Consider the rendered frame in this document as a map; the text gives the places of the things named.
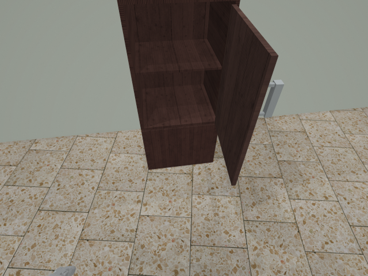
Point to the handle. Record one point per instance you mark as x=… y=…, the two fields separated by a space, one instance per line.
x=275 y=91

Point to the cupboard door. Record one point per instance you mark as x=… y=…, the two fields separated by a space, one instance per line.
x=248 y=65

